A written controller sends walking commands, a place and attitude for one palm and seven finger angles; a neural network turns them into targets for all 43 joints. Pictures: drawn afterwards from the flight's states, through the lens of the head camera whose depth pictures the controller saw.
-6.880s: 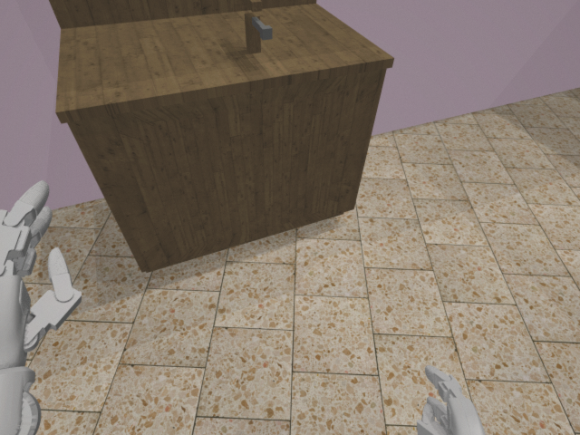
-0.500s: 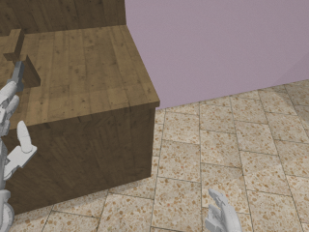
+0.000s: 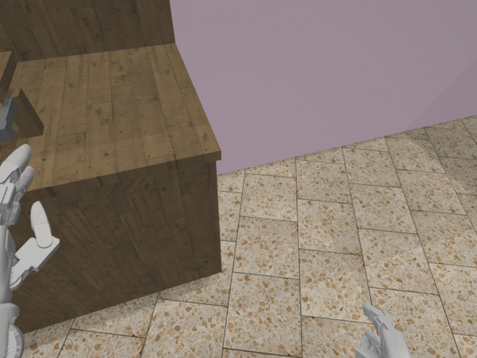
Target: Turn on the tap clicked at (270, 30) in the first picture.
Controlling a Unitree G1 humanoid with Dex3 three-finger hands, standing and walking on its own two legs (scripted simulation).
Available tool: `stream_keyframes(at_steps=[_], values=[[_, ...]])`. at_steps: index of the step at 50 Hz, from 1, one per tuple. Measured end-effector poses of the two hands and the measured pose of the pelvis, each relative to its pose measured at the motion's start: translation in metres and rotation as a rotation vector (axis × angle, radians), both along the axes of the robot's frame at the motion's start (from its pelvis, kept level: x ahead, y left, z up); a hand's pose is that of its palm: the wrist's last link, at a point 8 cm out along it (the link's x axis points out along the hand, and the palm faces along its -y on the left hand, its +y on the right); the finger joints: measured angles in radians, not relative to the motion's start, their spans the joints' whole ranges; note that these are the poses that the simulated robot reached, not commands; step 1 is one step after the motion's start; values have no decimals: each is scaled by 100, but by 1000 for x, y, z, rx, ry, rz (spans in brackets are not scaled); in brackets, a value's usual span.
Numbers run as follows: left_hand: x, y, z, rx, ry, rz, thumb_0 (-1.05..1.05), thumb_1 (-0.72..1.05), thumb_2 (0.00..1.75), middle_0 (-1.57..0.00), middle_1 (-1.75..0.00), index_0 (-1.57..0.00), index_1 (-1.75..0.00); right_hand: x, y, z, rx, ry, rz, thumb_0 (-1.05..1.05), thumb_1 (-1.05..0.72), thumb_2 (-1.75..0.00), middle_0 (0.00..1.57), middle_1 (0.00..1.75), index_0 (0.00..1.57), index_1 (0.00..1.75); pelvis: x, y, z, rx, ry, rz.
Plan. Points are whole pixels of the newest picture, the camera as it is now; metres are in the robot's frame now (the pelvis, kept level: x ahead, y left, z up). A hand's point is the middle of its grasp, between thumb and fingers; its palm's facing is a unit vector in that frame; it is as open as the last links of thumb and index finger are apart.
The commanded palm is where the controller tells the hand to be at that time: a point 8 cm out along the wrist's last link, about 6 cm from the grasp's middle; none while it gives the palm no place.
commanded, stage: come to a stop and stand still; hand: left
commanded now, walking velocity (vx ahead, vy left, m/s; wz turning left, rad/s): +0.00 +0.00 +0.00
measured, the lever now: (1, 132) +0.46 +0.47 +0.12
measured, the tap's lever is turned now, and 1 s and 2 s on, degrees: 0 0 0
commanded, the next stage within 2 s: look again from close up in 0.46 s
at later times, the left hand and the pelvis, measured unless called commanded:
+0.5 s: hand (39, 249) +0.21 +0.26 +0.16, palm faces +0.39 -0.84 -0.38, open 7.4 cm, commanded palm +0.15 +0.30 +0.18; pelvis -0.01 +0.02 +0.00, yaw -1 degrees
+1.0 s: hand (15, 212) +0.26 +0.31 +0.16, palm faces +0.40 -0.85 -0.36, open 7.4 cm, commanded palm +0.19 +0.33 +0.18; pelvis +0.03 +0.05 +0.00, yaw +0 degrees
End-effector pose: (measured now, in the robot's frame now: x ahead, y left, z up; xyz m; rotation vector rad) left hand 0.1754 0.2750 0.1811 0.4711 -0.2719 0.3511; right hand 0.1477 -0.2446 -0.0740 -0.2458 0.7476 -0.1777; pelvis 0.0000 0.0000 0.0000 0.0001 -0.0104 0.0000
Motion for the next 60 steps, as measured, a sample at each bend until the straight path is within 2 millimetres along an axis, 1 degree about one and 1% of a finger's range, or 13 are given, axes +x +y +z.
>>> stream_keyframes(at_steps=[5, 12, 16, 28, 30, 33, 35, 37, 41, 45, 50, 55, 60], values=[[-9, -2, 0, 2, 13, -1, 1, 89, 89, -21, -30, -21, -30, -5, 9, -6, 44, -11, 6, 1, -91, -90, 20, 30, 20, 30, -6, 1, -1, -9, 3, 0], [-16, 12, -13, -37, 61, 31, 1, 89, 89, -21, -30, -21, -30, -19, 28, -10, 62, 29, 21, 1, -91, -90, 20, 30, 20, 30, -11, 9, 2, -8, -3, -6], [-14, 18, -12, -41, 52, 40, 1, 89, 89, -21, -30, -21, -30, -23, 37, -9, 62, 40, 38, 1, -91, -90, 20, 30, 20, 30, -13, 13, 3, -3, -2, -4], [-4, 21, -11, -35, 51, 15, 1, 89, 89, -21, -30, -21, -30, -10, 42, -6, 60, 24, 39, 1, -91, -90, 21, 30, 21, 30, -5, 20, 3, -7, 11, -11], [7, 35, 4, 94, 4, 3, 1, 89, 89, -21, -30, -21, -30, -9, 42, -5, 36, 25, 71, 1, -91, -90, 20, 30, 20, 30, -8, 19, 1, -13, 14, 4], [22, 66, 21, 104, -103, 49, 1, 89, 89, -21, -30, -21, -30, -6, 44, -3, 39, 26, 88, 1, -91, -90, 20, 30, 20, 30, -10, 20, 1, -15, 14, -6], [26, 70, 21, 61, -118, 55, 1, 89, 89, -21, -30, -21, -30, -4, 46, 0, 50, -2, 81, 1, -91, -90, 20, 30, 20, 30, -8, 27, 2, -12, 13, -19], [28, 61, 14, 25, -90, 14, 1, 90, 89, -20, -30, -20, -30, -1, 48, 2, 62, -29, 66, 1, -91, -90, 20, 30, 20, 30, -3, 36, 3, -8, 14, -30], [27, 40, -11, -19, 26, -94, 1, 90, 89, -20, -30, -20, -30, 6, 59, 1, 77, -40, 43, 1, -91, -90, 20, 30, 20, 30, 10, 48, 3, -1, 18, -31], [31, 53, -25, -17, 75, -85, 1, 89, 89, -21, -30, -21, -30, 17, 73, 3, 65, -12, 63, 1, -91, -90, 20, 30, 20, 30, 22, 50, 3, -1, 20, -17], [44, 77, -12, -25, -34, -8, 1, 89, 89, -21, -30, -21, -30, 43, 87, 9, 43, -22, 133, 1, -91, -90, 20, 30, 20, 30, 32, 52, 2, -11, 18, -4], [57, 68, 4, -38, -136, -56, 1, 89, 89, -21, -30, -20, -30, 74, 95, 17, 41, -90, 157, 1, -91, -90, 21, 30, 21, 30, 43, 61, -1, -19, 22, -7], [67, 68, -1, -10, -94, -99, 1, 89, 89, -21, -30, -20, -30, 93, 97, 20, 49, -131, 120, 1, -91, -90, 21, 30, 21, 30, 57, 68, -6, -21, 26, -11]])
